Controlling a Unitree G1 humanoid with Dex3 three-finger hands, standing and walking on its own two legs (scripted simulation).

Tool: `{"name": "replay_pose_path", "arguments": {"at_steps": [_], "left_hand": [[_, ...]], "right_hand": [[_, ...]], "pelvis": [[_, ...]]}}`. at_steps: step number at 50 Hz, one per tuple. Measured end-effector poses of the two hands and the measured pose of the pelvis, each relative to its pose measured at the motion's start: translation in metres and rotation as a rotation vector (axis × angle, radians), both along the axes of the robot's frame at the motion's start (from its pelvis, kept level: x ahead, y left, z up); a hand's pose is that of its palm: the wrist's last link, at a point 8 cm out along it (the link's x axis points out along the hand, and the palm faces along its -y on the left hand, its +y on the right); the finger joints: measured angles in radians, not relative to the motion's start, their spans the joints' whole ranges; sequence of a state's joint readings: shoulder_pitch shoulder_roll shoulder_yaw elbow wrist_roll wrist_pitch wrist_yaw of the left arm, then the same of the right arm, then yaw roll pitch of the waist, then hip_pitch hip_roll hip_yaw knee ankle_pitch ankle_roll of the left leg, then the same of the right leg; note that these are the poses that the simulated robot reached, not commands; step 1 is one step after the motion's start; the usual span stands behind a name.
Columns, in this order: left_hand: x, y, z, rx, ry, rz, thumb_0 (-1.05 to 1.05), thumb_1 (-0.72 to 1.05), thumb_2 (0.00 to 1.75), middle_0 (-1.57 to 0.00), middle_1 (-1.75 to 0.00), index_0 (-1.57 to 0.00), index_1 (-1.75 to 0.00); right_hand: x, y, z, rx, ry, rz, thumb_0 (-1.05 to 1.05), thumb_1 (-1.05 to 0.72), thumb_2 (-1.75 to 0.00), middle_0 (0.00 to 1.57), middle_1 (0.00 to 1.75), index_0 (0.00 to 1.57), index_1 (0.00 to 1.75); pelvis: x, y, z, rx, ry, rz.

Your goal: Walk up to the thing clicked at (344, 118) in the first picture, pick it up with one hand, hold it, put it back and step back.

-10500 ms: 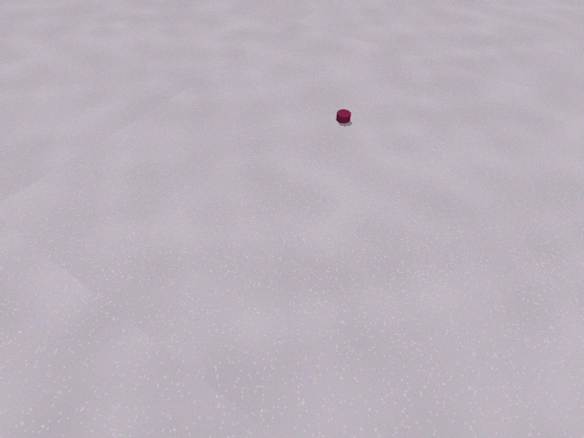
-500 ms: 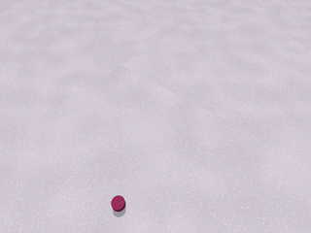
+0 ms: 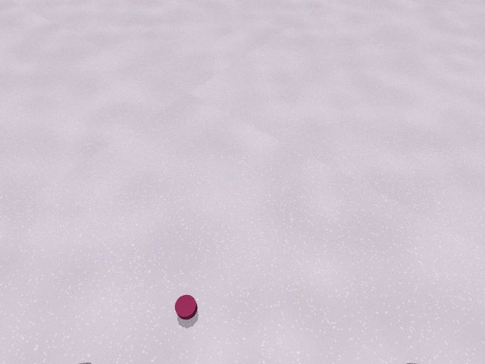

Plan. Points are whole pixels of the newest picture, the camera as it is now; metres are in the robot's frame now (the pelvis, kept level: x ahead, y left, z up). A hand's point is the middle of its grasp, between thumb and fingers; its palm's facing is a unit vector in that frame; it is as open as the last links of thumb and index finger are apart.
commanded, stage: walk up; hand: left
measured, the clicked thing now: (186, 307) +0.42 +0.23 -0.76
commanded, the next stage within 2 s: stand in 1.06 s
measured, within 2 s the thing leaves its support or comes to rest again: neither
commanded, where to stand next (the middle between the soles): +0.01 +0.00 m, yaw -1 degrees
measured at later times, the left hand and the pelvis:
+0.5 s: hand out of the picture +0.07 +0.26 -0.16, palm faces -0.05 -0.93 -0.36, open 7.4 cm; pelvis -0.01 +0.00 +0.00, yaw -1 degrees
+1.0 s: hand out of the picture +0.09 +0.26 -0.16, palm faces -0.07 -0.93 -0.37, open 7.4 cm; pelvis -0.01 +0.00 +0.00, yaw -2 degrees
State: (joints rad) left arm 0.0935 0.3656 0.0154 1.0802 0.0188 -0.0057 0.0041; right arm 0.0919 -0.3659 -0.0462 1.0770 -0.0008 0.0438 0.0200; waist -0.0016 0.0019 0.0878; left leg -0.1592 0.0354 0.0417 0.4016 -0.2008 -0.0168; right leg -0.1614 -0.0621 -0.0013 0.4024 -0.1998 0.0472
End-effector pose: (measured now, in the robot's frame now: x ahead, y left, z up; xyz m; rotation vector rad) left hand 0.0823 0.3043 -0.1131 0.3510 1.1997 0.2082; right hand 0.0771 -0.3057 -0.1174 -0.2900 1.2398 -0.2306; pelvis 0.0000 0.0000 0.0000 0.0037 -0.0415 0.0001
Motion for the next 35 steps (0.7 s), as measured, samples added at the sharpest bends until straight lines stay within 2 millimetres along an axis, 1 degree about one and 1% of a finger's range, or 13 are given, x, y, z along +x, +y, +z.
{"name": "replay_pose_path", "arguments": {"at_steps": [10,15,19,26,35], "left_hand": [[-0.012,0.002,-0.003,0.003,0.014,-0.001,0.00,0.90,0.90,-0.20,-0.30,-0.20,-0.30],[-0.020,-0.001,-0.005,-0.003,0.036,-0.004,0.00,0.90,0.90,-0.20,-0.30,-0.20,-0.30],[-0.021,-0.001,-0.006,-0.010,0.042,-0.006,0.00,0.90,0.90,-0.20,-0.30,-0.20,-0.30],[-0.014,0.000,-0.008,-0.015,0.026,-0.014,0.00,0.90,0.90,-0.20,-0.30,-0.20,-0.30],[-0.003,0.000,-0.006,-0.005,-0.004,-0.025,0.00,0.90,0.90,-0.20,-0.30,-0.20,-0.30]], "right_hand": [[-0.019,0.000,-0.004,0.007,0.023,-0.007,0.00,-0.90,-0.90,0.20,0.29,0.20,0.30],[-0.024,0.000,-0.006,0.011,0.032,-0.009,0.01,-0.90,-0.90,0.20,0.29,0.20,0.30],[-0.026,0.001,-0.006,0.010,0.035,-0.011,0.01,-0.90,-0.90,0.20,0.29,0.20,0.30],[-0.023,0.004,-0.004,0.006,0.024,-0.011,0.01,-0.90,-0.90,0.20,0.29,0.20,0.30],[-0.009,0.002,-0.002,0.004,-0.020,-0.002,0.01,-0.90,-0.90,0.20,0.29,0.20,0.30]], "pelvis": [[-0.009,-0.001,-0.003,0.003,0.002,-0.004],[-0.011,0.000,-0.003,0.000,0.005,-0.008],[-0.010,0.001,-0.003,0.000,0.009,-0.011],[-0.009,0.003,-0.004,-0.001,0.007,-0.015],[-0.008,0.000,-0.006,0.001,0.002,-0.019]]}}
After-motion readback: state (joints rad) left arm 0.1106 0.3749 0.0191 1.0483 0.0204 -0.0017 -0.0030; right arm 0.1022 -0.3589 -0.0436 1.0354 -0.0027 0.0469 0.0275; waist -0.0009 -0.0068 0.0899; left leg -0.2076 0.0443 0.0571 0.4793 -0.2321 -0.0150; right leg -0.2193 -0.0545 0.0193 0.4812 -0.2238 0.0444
